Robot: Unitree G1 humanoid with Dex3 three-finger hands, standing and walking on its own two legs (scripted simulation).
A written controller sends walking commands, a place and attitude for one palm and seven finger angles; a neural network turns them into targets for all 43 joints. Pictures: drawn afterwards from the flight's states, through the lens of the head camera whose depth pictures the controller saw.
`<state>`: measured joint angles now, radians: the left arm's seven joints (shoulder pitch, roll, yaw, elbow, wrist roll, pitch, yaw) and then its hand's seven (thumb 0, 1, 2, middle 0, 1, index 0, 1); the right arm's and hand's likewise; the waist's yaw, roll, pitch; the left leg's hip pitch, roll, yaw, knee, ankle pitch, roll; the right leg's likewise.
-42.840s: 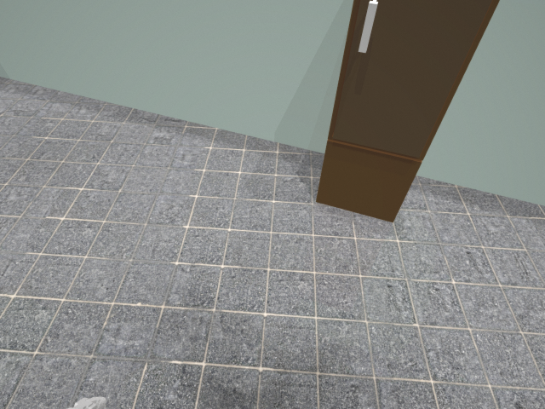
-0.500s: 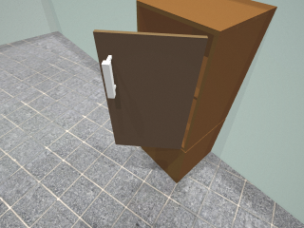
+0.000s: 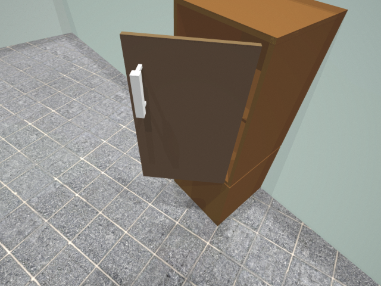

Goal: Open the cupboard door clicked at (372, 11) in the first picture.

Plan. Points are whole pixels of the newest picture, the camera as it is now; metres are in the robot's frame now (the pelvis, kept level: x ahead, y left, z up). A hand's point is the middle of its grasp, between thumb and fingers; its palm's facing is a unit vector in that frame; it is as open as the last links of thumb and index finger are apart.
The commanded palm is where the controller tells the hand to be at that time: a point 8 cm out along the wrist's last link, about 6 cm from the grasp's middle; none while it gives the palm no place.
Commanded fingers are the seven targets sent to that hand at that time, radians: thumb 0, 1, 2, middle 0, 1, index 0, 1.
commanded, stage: look again from close up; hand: left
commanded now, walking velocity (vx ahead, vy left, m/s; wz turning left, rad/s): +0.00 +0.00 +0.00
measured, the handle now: (140, 91) +0.58 +0.18 +0.10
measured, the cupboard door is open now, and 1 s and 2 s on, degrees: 44 44 44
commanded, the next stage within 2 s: raise the hand with hooked fingers in 0.40 s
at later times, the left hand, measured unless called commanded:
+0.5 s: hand out of the picture -0.01 +0.16 -0.18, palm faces +0.03 -0.99 -0.13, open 7.4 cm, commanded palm +0.10 +0.21 -0.07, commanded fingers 0.00 0.88 0.89 -0.20 -0.31 -0.20 -0.31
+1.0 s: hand (101, 269) +0.16 +0.19 -0.03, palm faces +0.12 -0.99 -0.04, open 9.0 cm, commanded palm +0.15 +0.24 -0.01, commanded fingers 0.00 0.29 0.64 -0.24 -0.69 -0.24 -0.69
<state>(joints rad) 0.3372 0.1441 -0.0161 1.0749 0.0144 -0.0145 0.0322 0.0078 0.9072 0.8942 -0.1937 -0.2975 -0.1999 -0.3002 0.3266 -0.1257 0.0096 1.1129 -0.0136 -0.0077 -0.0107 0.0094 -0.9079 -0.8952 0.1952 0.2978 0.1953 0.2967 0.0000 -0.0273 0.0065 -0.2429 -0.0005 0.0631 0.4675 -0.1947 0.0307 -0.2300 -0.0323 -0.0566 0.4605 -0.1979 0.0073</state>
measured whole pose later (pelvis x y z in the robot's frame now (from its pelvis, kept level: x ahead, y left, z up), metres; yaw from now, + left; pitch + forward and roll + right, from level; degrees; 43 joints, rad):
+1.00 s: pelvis +0.01 -0.02 -0.07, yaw +3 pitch +8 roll -1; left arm 0.59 0.23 0.17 -0.05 -0.26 -0.40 -0.27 0.02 0.52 0.73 -0.23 -0.55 -0.23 -0.55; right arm 0.17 -0.25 -0.05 0.44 0.03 -0.20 -0.03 0.02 -0.91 -0.90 0.19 0.30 0.20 0.30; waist 0.04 -0.02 -0.11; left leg -0.72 0.03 -0.01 1.06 -0.49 0.00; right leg -0.67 0.00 -0.09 1.03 -0.50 -0.03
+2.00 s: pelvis +0.03 +0.01 -0.02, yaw +3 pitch +2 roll -2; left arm -0.03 0.45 0.41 0.22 -0.35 -0.05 -0.49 -0.01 -0.49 0.30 -0.30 -1.19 -0.30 -1.19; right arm 0.24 -0.25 0.09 0.57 0.06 -0.23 -0.10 0.02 -0.90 -0.89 0.20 0.30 0.20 0.30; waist 0.04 0.04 -0.04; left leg -0.39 0.00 0.00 0.70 -0.34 0.04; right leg -0.33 -0.01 -0.07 0.64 -0.34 0.01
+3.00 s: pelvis +0.03 -0.02 -0.01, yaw +3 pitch +2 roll -1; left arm -0.31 0.49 0.41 0.54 -0.31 -0.07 -0.52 -0.01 -0.50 0.30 -0.30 -1.20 -0.30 -1.20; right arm 0.26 -0.29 0.06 0.62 0.07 -0.20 -0.13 0.02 -0.90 -0.90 0.20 0.30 0.20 0.30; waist 0.01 0.03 -0.03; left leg -0.36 0.02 0.00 0.64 -0.31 0.00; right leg -0.32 0.01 -0.07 0.61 -0.32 -0.03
